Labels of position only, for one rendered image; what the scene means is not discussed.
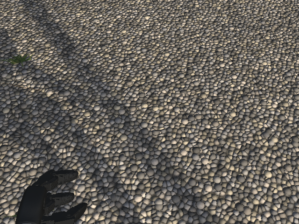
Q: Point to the robot left hand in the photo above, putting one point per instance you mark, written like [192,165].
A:
[37,202]

